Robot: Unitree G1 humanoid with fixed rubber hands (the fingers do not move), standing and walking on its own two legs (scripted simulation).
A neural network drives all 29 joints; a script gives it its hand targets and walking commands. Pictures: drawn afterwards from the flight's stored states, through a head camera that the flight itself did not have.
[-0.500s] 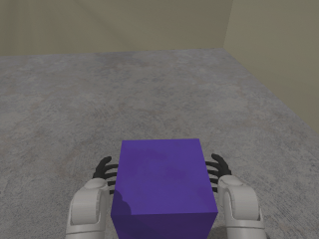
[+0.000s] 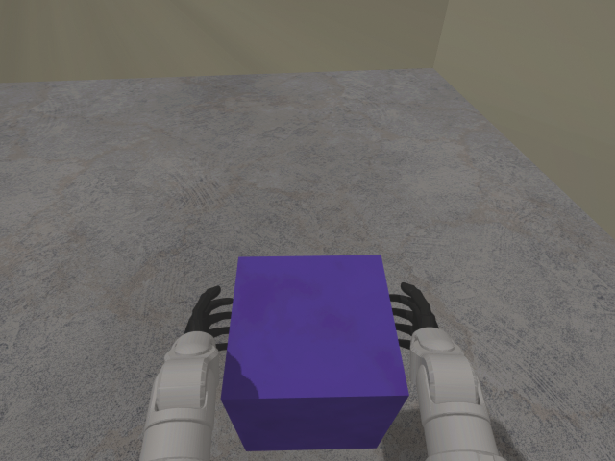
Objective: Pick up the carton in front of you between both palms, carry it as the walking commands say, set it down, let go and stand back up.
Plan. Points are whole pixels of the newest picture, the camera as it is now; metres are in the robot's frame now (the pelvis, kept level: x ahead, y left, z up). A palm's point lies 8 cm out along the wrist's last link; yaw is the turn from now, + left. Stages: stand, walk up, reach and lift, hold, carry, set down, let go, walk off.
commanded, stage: carry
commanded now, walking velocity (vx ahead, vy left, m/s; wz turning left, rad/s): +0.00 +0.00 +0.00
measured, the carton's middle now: (310, 357) +0.32 +0.00 -0.05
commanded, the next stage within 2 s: hold in 0.34 s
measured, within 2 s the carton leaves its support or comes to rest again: neither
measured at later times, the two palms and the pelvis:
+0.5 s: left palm (189, 352) +0.28 +0.16 +0.04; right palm (422, 343) +0.29 -0.14 +0.05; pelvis +0.00 +0.00 +0.01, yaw +2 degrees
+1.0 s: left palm (191, 351) +0.28 +0.15 +0.05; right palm (418, 330) +0.30 -0.14 +0.05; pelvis -0.02 -0.02 +0.00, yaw +4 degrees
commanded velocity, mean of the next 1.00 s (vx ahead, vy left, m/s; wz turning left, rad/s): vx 0.00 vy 0.00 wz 0.00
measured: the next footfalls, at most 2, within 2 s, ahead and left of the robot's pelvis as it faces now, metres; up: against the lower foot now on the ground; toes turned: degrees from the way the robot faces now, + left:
none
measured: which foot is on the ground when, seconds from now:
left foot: down 0.00-1.00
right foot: down 0.00-1.00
